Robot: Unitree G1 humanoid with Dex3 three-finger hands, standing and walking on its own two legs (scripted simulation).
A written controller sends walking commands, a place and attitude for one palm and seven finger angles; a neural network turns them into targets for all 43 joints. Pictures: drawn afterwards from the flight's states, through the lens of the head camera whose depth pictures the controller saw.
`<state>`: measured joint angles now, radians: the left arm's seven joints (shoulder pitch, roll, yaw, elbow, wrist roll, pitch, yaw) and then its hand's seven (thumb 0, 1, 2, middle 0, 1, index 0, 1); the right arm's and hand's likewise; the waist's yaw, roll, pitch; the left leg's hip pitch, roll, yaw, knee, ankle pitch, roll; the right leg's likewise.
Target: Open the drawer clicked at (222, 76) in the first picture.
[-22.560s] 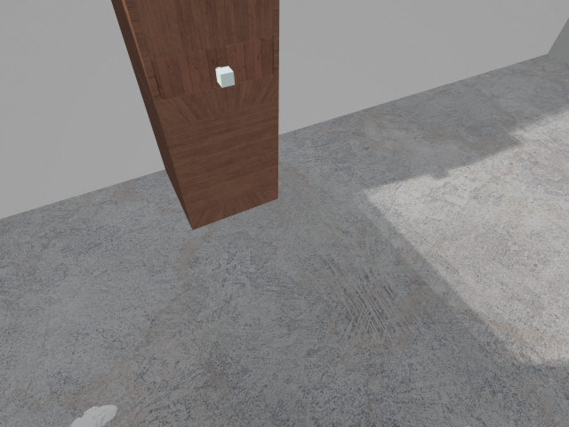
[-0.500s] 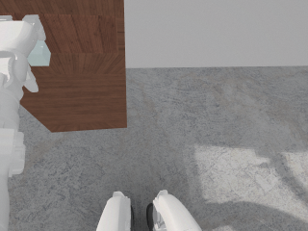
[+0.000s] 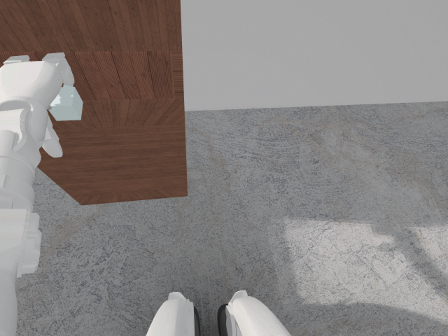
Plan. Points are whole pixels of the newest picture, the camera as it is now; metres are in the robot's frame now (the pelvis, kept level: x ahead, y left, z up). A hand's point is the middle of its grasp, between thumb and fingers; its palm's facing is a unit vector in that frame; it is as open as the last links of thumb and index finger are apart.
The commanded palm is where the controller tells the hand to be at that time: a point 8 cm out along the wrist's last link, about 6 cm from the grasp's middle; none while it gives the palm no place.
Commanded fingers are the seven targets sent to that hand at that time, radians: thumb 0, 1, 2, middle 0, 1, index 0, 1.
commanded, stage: lift the fingers back up to retry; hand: left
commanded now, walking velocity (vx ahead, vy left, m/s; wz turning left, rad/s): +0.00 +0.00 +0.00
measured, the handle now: (66, 95) +0.56 +0.25 +0.01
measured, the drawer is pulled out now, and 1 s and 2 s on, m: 0.00 0.00 0.00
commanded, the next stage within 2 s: re-aim the fingers above the handle in 0.48 s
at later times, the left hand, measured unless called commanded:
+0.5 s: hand (31, 90) +0.52 +0.28 +0.07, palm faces -0.06 -0.07 -1.00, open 13.6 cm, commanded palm +0.51 +0.26 +0.13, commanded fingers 0.00 -0.50 0.30 -0.30 -1.20 -0.30 -1.20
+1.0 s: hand (41, 92) +0.52 +0.26 +0.07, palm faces -0.09 -0.05 -0.99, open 13.8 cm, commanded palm +0.51 +0.25 +0.13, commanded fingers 0.00 -0.50 0.30 -0.30 -1.20 -0.30 -1.20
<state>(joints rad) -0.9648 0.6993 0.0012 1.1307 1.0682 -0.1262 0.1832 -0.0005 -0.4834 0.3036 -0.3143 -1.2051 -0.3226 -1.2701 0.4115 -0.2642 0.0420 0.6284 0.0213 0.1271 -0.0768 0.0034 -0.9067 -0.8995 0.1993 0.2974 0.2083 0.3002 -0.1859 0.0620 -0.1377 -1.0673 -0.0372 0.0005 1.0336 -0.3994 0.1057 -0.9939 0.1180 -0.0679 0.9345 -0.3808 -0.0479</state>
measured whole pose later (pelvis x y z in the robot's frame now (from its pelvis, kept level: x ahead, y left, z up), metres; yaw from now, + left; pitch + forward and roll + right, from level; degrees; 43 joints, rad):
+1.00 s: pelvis +0.05 +0.00 +0.03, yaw +2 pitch +19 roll -4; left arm -0.83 0.55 -0.07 1.02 1.05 -0.11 0.21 0.00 -0.48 0.30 -0.31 -1.21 -0.32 -1.20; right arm 0.38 -0.26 -0.03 0.67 0.00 0.21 -0.03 0.00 -0.91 -0.90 0.20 0.30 0.21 0.30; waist -0.10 0.05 -0.15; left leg -0.78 -0.06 -0.01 0.84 -0.40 0.11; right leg -0.71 0.10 -0.04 0.75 -0.38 -0.05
